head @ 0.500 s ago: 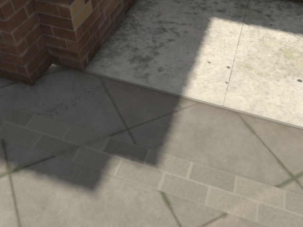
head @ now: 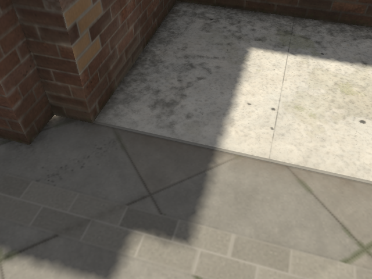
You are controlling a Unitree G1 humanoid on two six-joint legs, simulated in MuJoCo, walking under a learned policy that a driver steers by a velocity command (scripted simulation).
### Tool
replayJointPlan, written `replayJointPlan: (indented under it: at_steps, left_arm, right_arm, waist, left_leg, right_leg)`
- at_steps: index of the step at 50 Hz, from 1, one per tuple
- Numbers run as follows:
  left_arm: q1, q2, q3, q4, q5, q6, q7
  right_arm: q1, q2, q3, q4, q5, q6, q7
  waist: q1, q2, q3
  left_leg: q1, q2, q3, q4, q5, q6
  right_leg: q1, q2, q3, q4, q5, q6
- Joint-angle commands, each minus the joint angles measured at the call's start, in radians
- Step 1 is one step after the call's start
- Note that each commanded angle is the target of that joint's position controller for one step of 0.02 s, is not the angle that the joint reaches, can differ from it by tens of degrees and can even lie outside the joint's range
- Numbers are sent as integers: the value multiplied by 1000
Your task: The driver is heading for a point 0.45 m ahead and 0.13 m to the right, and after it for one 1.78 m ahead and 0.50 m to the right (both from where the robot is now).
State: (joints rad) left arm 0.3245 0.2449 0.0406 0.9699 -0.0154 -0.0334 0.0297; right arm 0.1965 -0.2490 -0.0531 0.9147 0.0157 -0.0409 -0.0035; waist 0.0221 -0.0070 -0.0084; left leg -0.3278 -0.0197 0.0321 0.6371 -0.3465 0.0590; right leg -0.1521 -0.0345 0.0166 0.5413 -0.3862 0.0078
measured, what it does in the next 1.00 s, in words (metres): walks ahead, turning right: right foot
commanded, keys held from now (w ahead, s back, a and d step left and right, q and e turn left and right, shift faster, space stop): w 0.14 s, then w+e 0.38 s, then e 0.28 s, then no key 0.20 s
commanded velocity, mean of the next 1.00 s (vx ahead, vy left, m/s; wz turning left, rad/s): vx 0.31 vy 0.00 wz -0.34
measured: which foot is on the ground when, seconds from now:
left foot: down 0.00-0.52, up 0.54-1.00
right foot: down 0.00-0.08, up 0.10-0.50, down 0.52-1.00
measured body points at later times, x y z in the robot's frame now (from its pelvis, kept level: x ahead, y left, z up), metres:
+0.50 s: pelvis +0.22 -0.03 -0.01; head +0.25 -0.04 +0.44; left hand +0.47 +0.17 -0.10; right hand +0.14 -0.29 -0.15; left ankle +0.04 +0.11 -0.73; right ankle +0.36 -0.15 -0.72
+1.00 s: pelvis +0.41 -0.09 +0.01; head +0.44 -0.11 +0.46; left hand +0.61 +0.14 -0.10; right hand +0.48 -0.40 -0.10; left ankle +0.58 +0.01 -0.71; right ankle +0.36 -0.15 -0.73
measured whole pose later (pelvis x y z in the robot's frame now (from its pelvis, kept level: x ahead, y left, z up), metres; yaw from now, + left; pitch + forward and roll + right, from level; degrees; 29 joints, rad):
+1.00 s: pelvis +0.41 -0.09 +0.01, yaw -23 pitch +2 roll +0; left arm 0.21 0.29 0.07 0.79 0.00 0.01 0.04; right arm 0.08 -0.28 -0.05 0.79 -0.01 -0.05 -0.02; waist 0.05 0.03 0.02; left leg -0.53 0.02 -0.09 0.63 -0.11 -0.06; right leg -0.21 0.16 0.14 0.45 -0.25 -0.10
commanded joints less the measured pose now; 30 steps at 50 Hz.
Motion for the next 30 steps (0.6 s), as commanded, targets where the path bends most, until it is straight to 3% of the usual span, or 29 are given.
replayJointPlan:
  at_steps: [1, 2, 3, 4, 5, 6, 7, 9, 10, 12, 15, 18, 21, 22, 24, 25, 26, 27, 28, 29, 30]
  left_arm:
    - [-28, 183, 42, -38, -15, -23, 0]
    - [-61, 179, 42, -48, -16, -21, -3]
    - [-104, 157, 36, -67, -13, -26, -5]
    - [-127, 95, 21, -102, -4, -39, -5]
    - [-139, 96, 19, -122, 2, -56, -2]
    - [-128, 130, 32, -117, -20, -66, -10]
    - [-123, 125, 31, -108, -33, -73, -21]
    - [-151, 116, 36, -101, -28, -71, -30]
    - [-154, 102, 37, -99, -24, -64, -37]
    - [-168, 64, 29, -102, -19, -49, -49]
    - [-268, 37, 15, -150, -11, -39, -53]
    - [-351, 41, 6, -189, -9, -36, -62]
    - [-394, 57, 7, -224, -10, -31, -78]
    - [-395, 66, 11, -234, -10, -31, -84]
    - [-342, 103, 30, -240, -8, -29, -93]
    - [-233, 134, 50, -218, -10, -25, -94]
    - [-71, 185, 83, -174, -14, -18, -87]
    - [66, 278, 114, -157, -10, -7, -64]
    - [17, 330, 109, -181, -2, -13, -66]
    - [15, 246, 86, -197, 1, -21, -67]
    - [-49, 217, 77, -207, 9, -32, -65]
  right_arm:
    - [-72, -58, -17, -61, 14, -54, 19]
    - [11, -77, -30, -20, 13, -54, 20]
    - [108, -125, -49, 14, 10, -52, 16]
    - [222, -219, -78, 45, 10, -50, 12]
    - [312, -226, -74, 58, 6, -53, 20]
    - [251, -158, -47, 49, -6, -61, 19]
    - [195, -126, -37, 29, -10, -66, 18]
    - [139, -101, -23, 15, -12, -66, 17]
    - [141, -83, -15, 21, -17, -60, 14]
    - [162, -99, -17, 33, -24, -55, 5]
    - [148, -145, -24, 37, -28, -55, -9]
    - [159, -164, -28, 47, -19, -60, -15]
    - [178, -161, -31, 63, -5, -54, -14]
    - [171, -167, -34, 62, -4, -48, -14]
    - [150, -195, -44, 49, -5, -33, -19]
    - [137, -201, -46, 40, -9, -21, -24]
    - [133, -193, -41, 27, -13, -12, -30]
    - [149, -168, -28, -6, -33, -16, -33]
    - [252, -23, 16, -40, -41, -45, -13]
    - [129, -131, -6, -50, -4, -81, -2]
    - [62, -162, -16, -81, 22, -95, -2]
  waist:
    - [-29, -151, 132]
    - [-65, -131, 95]
    - [-108, -66, 55]
    - [-131, 181, 8]
    - [-167, 290, -40]
    - [-117, 180, 4]
    - [-91, 133, 24]
    - [-71, 74, 69]
    - [-64, 89, 66]
    - [-65, 95, 68]
    - [-75, 68, 99]
    - [-91, 76, 118]
    - [-83, 64, 137]
    - [-71, 63, 132]
    - [-22, 91, 68]
    - [40, 101, 1]
    - [117, 81, -88]
    - [151, -78, -180]
    - [23, -278, -314]
    - [89, -147, -311]
    - [67, -109, -184]
  left_leg:
    - [-49, 18, 12, -115, 3, 34]
    - [119, 1, 14, -165, 78, 35]
    - [268, 40, -68, -202, 96, 53]
    - [447, 198, -364, -319, 42, 143]
    - [571, 360, -674, -428, 68, 248]
    - [553, 381, -633, -407, 87, 245]
    - [518, 343, -535, -409, 101, 213]
    - [453, 300, -360, -452, 193, 154]
    - [422, 271, -282, -467, 258, 130]
    - [383, 246, -180, -490, 349, 121]
    - [305, 238, -78, -532, 363, 118]
    - [263, 241, 5, -561, 358, 106]
    - [342, 279, 52, -534, 415, 88]
    - [377, 288, 71, -499, 503, 78]
    - [425, 295, 111, -352, 854, 54]
    - [413, 282, 135, -193, 997, 37]
    - [319, 244, 154, 29, 1006, 7]
    - [69, 179, 165, 377, 664, -43]
    - [-289, -46, 25, 711, -244, -98]
    - [-357, -9, -140, 796, -249, -74]
    - [-403, 30, -123, 781, -165, -56]
  right_leg:
    - [-39, -237, 285, -270, -44, -181]
    - [-105, -189, 219, -223, 37, -150]
    - [-191, -123, 126, -91, 178, -106]
    - [-374, 21, -42, 227, 189, -28]
    - [-552, 75, 1, 487, -128, -2]
    - [-641, 15, 68, 628, -152, -26]
    - [-658, -27, 77, 653, -69, -53]
    - [-664, -86, 65, 583, 76, -72]
    - [-626, -96, 54, 545, 120, -68]
    - [-599, -88, 28, 473, 181, -47]
    - [-561, -66, 14, 276, 304, -22]
    - [-475, -45, -35, 130, 417, -28]
    - [-473, -40, -35, 72, 412, -68]
    - [-464, -30, -46, 61, 382, -86]
    - [-357, 26, -101, 76, 294, -124]
    - [-221, 68, -127, 77, 267, -146]
    - [6, 106, -121, 57, 265, -178]
    - [280, -57, 154, 22, 274, -240]
    - [525, -305, 736, -150, 164, -430]
    - [494, -296, 749, -231, 247, -390]
    - [374, -268, 583, -222, 408, -349]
